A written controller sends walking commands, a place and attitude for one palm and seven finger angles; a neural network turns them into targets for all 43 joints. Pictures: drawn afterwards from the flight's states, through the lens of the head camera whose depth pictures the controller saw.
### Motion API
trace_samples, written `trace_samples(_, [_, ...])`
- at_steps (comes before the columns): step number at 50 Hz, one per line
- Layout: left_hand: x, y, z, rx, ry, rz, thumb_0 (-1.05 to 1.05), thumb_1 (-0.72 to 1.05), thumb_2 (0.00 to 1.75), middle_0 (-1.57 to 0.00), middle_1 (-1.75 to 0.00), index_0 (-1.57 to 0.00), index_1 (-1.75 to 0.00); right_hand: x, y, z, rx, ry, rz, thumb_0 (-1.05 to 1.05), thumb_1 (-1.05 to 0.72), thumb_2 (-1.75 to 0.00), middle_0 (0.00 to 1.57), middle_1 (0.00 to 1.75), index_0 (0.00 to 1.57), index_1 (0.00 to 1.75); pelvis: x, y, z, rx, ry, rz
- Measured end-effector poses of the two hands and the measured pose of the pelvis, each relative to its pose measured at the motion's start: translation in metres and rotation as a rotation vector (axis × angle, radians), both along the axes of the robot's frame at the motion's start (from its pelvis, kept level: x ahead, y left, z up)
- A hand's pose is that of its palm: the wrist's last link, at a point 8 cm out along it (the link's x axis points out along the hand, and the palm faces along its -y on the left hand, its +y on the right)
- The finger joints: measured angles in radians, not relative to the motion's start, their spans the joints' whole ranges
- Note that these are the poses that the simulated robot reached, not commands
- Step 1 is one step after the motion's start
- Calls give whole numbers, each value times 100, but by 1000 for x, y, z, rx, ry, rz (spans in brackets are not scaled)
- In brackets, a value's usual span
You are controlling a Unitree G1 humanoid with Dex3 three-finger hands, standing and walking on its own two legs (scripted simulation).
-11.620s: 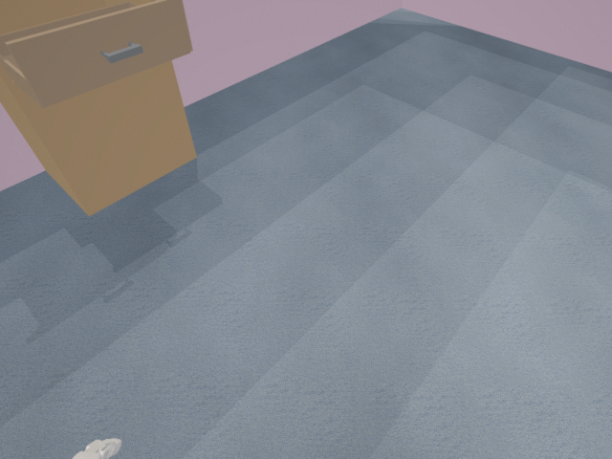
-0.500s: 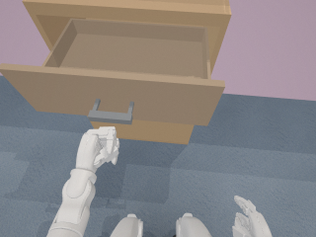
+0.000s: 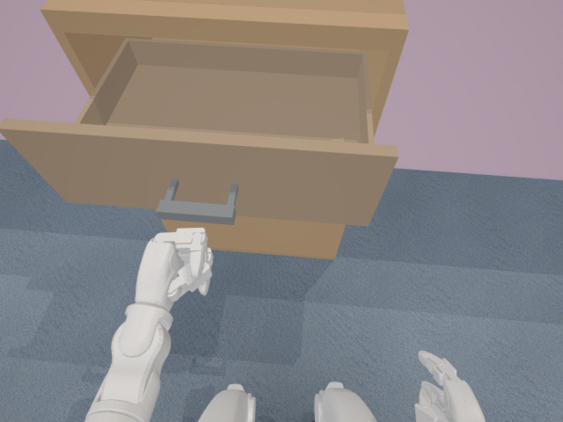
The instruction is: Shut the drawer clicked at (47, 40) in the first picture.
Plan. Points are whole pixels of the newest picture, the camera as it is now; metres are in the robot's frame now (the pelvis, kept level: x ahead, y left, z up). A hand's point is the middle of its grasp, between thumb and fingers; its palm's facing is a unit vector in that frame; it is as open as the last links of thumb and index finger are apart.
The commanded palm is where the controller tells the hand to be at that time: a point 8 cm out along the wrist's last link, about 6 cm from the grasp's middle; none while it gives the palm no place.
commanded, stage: push the drawer shut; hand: left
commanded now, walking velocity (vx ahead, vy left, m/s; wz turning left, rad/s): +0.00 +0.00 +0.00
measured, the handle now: (200, 200) +0.42 +0.13 +0.04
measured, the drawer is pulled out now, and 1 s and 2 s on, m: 0.23 0.14 0.02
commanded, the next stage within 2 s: none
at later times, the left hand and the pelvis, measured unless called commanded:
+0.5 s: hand (214, 242) +0.36 +0.10 +0.03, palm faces -0.11 -0.99 -0.05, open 2.8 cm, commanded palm +0.37 +0.16 +0.04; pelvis -0.01 +0.00 +0.00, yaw +1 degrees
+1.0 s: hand (221, 200) +0.43 +0.10 +0.03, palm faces -0.09 -1.00 -0.04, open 3.0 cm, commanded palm +0.42 +0.15 +0.04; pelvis -0.03 +0.01 -0.01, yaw -1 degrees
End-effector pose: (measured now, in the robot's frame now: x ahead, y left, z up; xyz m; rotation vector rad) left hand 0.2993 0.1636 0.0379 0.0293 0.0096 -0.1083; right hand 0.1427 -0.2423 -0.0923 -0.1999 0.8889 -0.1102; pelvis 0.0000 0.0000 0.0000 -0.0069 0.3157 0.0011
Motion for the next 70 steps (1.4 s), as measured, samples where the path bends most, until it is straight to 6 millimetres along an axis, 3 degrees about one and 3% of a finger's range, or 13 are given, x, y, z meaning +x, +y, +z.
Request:
trace_samples(12, [31,-6,-1,8,-9,-12,1,89,91,-140,-160,-140,-160,-9,-1,-8,-5,41,-8,1,-90,-90,20,30,20,30,-3,0,-3,-1,13,3])
trace_samples(26, [46,-3,-6,17,-15,2,-6,80,96,-140,-160,-140,-160,-45,-5,-18,-25,136,-31,1,-90,-89,20,30,20,30,-16,1,-4,-7,13,14])
trace_samples(51, [115,-6,-2,12,-17,19,-1,76,94,-140,-160,-140,-160,-129,-6,-25,-47,316,-115,0,-90,-89,20,30,20,30,-28,12,-8,-12,53,-6])
trace_samples(70, [169,-11,-3,12,-5,23,-3,75,94,-140,-160,-140,-160,-160,-2,-28,-58,430,-150,0,-90,-89,20,30,20,30,-26,15,-17,-26,114,-10])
